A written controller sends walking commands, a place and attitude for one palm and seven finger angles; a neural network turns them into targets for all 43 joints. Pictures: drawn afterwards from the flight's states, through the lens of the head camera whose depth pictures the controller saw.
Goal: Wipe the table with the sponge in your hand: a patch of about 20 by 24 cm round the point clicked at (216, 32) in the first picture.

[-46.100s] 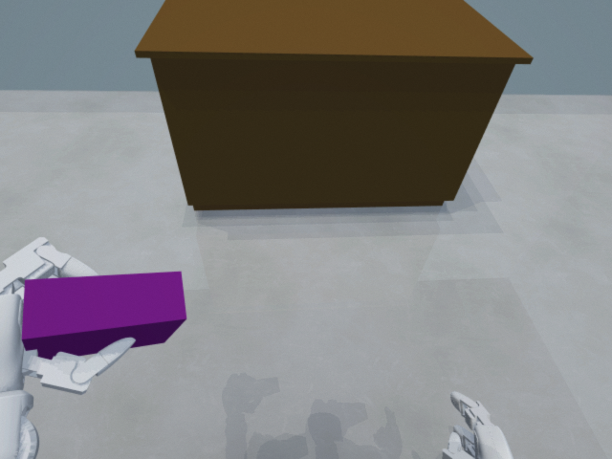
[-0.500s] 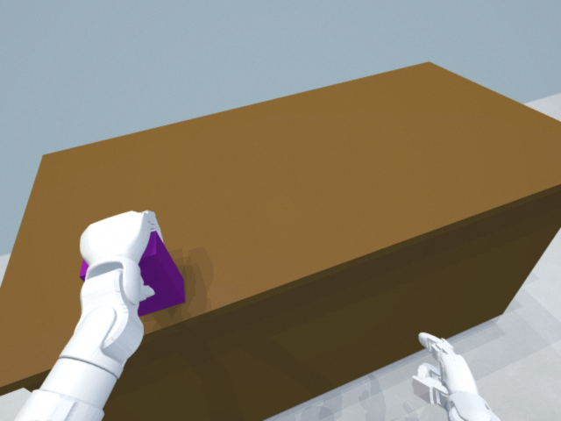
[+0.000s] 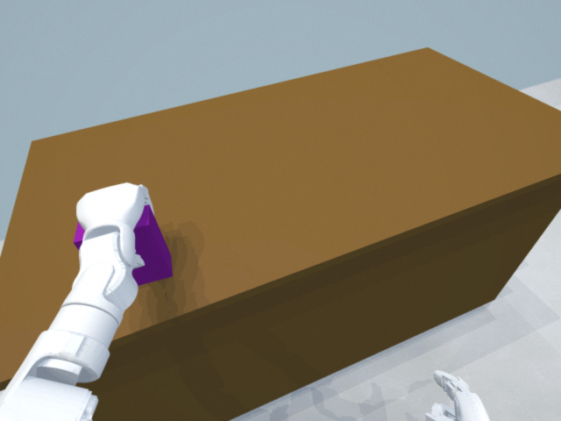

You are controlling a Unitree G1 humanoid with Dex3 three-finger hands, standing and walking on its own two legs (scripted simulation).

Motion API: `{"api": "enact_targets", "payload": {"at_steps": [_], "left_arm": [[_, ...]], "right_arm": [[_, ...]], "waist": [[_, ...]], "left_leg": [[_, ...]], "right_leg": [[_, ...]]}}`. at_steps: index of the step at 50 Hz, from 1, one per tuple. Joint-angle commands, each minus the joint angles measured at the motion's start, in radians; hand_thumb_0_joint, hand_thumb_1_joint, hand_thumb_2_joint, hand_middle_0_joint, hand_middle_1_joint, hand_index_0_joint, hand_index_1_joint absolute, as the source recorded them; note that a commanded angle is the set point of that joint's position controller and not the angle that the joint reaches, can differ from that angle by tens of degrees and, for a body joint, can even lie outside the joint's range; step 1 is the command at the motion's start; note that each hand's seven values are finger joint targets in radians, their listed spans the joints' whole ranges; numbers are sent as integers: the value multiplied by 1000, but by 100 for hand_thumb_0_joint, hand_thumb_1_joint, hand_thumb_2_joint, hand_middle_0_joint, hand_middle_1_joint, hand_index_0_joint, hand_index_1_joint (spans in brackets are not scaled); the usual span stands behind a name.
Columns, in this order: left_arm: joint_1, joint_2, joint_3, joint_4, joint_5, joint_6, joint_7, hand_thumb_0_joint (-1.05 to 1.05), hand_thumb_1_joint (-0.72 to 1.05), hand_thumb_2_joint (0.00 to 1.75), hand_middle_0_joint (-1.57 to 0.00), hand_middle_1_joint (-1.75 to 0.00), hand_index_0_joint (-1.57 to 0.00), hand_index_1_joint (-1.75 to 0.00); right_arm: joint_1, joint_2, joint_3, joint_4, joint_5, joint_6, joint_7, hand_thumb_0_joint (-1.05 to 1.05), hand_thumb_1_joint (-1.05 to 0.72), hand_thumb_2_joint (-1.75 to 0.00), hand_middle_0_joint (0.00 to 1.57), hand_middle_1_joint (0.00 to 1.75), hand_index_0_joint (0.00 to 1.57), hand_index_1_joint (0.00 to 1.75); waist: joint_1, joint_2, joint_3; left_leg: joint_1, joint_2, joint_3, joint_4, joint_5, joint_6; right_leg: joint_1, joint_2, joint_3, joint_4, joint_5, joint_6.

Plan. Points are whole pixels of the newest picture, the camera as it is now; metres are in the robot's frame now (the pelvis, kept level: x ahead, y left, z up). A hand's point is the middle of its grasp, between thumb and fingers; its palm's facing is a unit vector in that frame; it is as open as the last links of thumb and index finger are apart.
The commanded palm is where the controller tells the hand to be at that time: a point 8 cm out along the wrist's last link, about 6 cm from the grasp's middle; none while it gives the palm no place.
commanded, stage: wipe forward along the middle lane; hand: left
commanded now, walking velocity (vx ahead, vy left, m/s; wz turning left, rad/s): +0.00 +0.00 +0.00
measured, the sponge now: (133, 258) +0.34 +0.28 +0.05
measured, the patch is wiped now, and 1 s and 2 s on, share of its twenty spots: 0.85 0.85 0.85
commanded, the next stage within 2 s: slide back across to the first lane in 1.12 s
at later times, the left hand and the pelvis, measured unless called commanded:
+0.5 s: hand (123, 211) +0.40 +0.31 +0.10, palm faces -0.06 -0.03 -1.00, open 9.4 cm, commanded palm +0.38 +0.31 +0.13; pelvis +0.00 +0.01 +0.00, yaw -1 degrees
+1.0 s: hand (120, 193) +0.44 +0.33 +0.10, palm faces -0.10 -0.01 -0.99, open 9.4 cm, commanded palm +0.43 +0.33 +0.13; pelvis +0.01 +0.02 +0.00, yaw -1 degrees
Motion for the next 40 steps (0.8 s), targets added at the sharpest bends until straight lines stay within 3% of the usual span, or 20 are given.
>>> {"api": "enact_targets", "payload": {"at_steps": [1,3,5,8,10,13,15,16,18,20,21,23,24,25,28,32,34,35,38,40], "left_arm": [[-301,195,58,5,29,-16,29,0,10,130,-120,-160,-120,-160],[-348,209,60,36,32,-27,33,0,10,130,-120,-160,-120,-160],[-365,267,109,55,34,-36,38,0,10,130,-120,-160,-120,-160],[-383,232,75,105,35,-46,41,0,10,130,-120,-160,-120,-160],[-406,284,115,112,39,-57,45,0,10,130,-120,-160,-120,-160],[-397,255,92,147,43,-67,52,0,10,130,-120,-160,-120,-160],[-400,304,132,155,46,-75,54,0,10,130,-120,-160,-120,-160],[-418,273,98,169,50,-76,54,0,10,130,-120,-160,-120,-160],[-444,260,85,181,48,-79,58,0,10,130,-120,-160,-120,-160],[-451,322,138,196,50,-85,61,0,10,130,-120,-160,-120,-160],[-457,304,119,214,56,-88,63,0,10,130,-120,-160,-120,-160],[-446,297,117,230,57,-90,67,0,10,130,-120,-160,-120,-160],[-485,272,88,223,58,-94,67,0,10,130,-120,-160,-120,-160],[-493,293,113,224,60,-99,67,0,10,130,-120,-160,-120,-160],[-513,270,85,248,66,-100,74,0,10,130,-120,-160,-120,-160],[-554,312,116,294,73,-107,83,0,10,130,-120,-160,-120,-160],[-593,300,99,304,73,-112,86,0,10,130,-120,-160,-120,-160],[-607,329,123,305,76,-118,86,0,10,130,-120,-160,-120,-160],[-684,318,87,347,90,-119,90,0,10,130,-120,-160,-120,-160],[-672,374,135,364,99,-127,90,0,10,130,-120,-160,-120,-160]], "right_arm": [[-122,-119,-43,-148,0,-42,-8,0,-90,-90,20,30,20,30],[-105,-123,-46,-140,1,-41,-8,0,-90,-90,20,30,20,30],[-98,-128,-46,-138,-1,-37,-8,0,-90,-90,20,30,20,30],[-76,-127,-49,-137,2,-33,-5,0,-90,-90,20,30,20,30],[-65,-131,-52,-135,0,-32,-6,0,-90,-90,20,30,20,30],[-43,-131,-56,-130,0,-29,-1,0,-90,-90,20,30,20,30],[-40,-137,-56,-130,-2,-24,0,0,-90,-90,20,30,20,30],[-32,-134,-55,-130,0,-22,0,0,-90,-90,20,30,20,30],[-28,-135,-57,-127,1,-21,3,0,-90,-90,20,30,20,30],[-22,-141,-58,-123,-1,-19,3,0,-90,-90,20,30,20,30],[-13,-140,-58,-119,-1,-17,3,0,-90,-90,20,30,20,30],[-7,-139,-59,-119,-1,-15,5,0,-90,-90,20,30,20,30],[-10,-138,-59,-119,0,-15,5,0,-90,-90,20,30,20,30],[-7,-138,-60,-118,0,-15,5,0,-90,-90,20,30,20,30],[6,-139,-61,-115,-2,-12,8,0,-90,-90,20,30,20,30],[26,-143,-62,-101,-5,-9,7,0,-90,-90,20,30,20,30],[27,-141,-61,-100,-4,-10,5,0,-90,-90,20,30,20,30],[27,-142,-60,-96,-6,-11,4,0,-90,-90,20,30,20,30],[51,-144,-59,-85,-7,-12,3,0,-90,-90,20,30,20,30],[61,-148,-62,-81,-12,-13,4,0,-90,-90,20,30,20,30]], "waist": [[-14,-133,-145],[-25,-138,-150],[-15,-124,-165],[-28,-138,-151],[-21,-120,-189],[-29,-120,-197],[-19,-109,-214],[-35,-115,-191],[-43,-107,-181],[-30,-115,-197],[-41,-124,-194],[-38,-118,-192],[-52,-118,-194],[-43,-107,-204],[-56,-105,-206],[-62,-121,-218],[-74,-121,-209],[-65,-99,-220],[-94,-97,-210],[-74,-81,-250]], "left_leg": [[-17,-51,42,-49,81,60],[-28,-51,42,-42,79,60],[-36,-49,37,-47,90,59],[-51,-49,40,-41,80,61],[-52,-49,37,-41,98,60],[-51,-49,41,-29,108,63],[-60,-48,37,-35,120,60],[-63,-49,40,-30,117,63],[-65,-46,42,-28,107,63],[-74,-45,34,-33,121,63],[-72,-47,38,-25,125,65],[-76,-44,38,-27,124,62],[-69,-44,39,-24,116,64],[-69,-43,33,-29,131,63],[-65,-42,36,-19,132,64],[-72,-40,33,-10,142,64],[-81,-41,32,-12,122,64],[-80,-39,29,-17,134,63],[-84,-40,29,-7,114,64],[-86,-38,25,-5,148,63]], "right_leg": [[65,-4,27,-96,70,2],[58,-5,31,-95,78,4],[70,-5,35,-94,90,0],[54,-5,26,-91,82,4],[69,-4,33,-88,98,0],[64,-4,28,-84,122,1],[79,-4,32,-81,136,-3],[63,-3,25,-79,134,0],[46,-4,25,-83,125,2],[60,-3,28,-83,134,-3],[55,-2,25,-76,145,0],[48,-2,19,-76,140,-2],[33,-2,20,-78,131,1],[37,-1,21,-78,139,-6],[24,-1,16,-71,146,-3],[21,-1,14,-65,159,-2],[6,-2,17,-69,137,0],[8,-3,20,-72,141,-4],[-24,-2,16,-67,116,0],[0,-2,22,-63,150,-7]]}}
